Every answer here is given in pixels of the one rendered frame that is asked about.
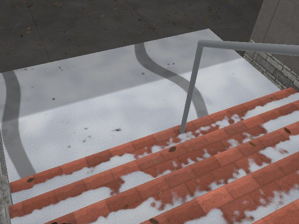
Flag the stairs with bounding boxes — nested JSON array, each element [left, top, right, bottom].
[[8, 87, 299, 224]]

